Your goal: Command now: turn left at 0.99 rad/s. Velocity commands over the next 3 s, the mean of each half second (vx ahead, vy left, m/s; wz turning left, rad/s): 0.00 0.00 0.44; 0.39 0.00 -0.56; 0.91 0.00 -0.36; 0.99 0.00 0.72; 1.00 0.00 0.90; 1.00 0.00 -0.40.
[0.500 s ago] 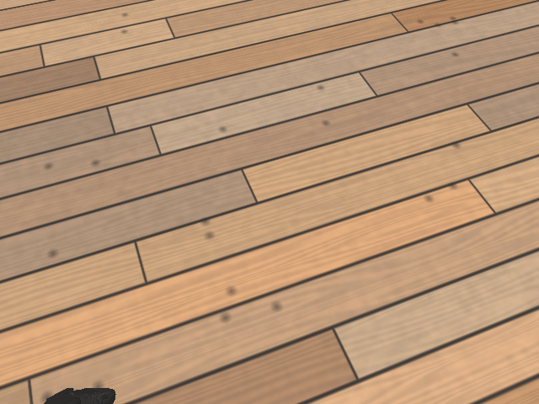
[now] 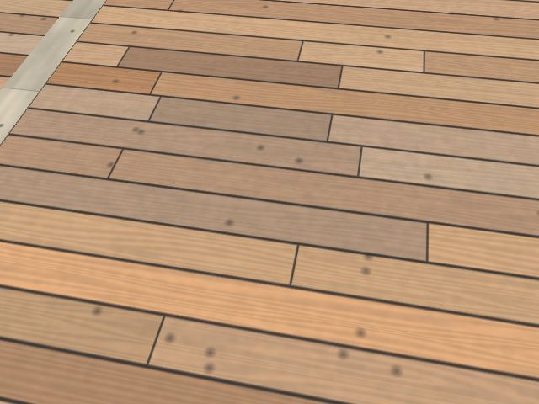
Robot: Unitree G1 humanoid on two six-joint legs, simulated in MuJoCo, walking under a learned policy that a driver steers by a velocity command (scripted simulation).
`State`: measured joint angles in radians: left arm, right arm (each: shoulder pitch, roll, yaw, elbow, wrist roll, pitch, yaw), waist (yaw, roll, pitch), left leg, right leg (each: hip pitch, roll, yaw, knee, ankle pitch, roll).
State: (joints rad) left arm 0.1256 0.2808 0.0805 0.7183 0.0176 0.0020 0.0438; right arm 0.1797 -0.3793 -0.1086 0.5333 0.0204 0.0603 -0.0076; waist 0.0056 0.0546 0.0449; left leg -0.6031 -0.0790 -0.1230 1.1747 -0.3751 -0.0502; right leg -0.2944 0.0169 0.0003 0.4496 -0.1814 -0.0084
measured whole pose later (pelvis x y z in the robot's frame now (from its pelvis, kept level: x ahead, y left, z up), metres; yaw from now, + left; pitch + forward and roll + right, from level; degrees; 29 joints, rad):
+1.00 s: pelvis +0.06 +0.06 +0.00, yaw -8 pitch +4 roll +1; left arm 0.25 0.32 0.10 0.66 0.02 0.02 -0.03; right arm 0.23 -0.30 -0.05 0.67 -0.05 -0.05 -0.01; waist -0.01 -0.02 -0.02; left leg -0.27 -0.01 0.03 0.51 -0.30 0.01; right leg -0.50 0.04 0.12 1.00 -0.39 -0.05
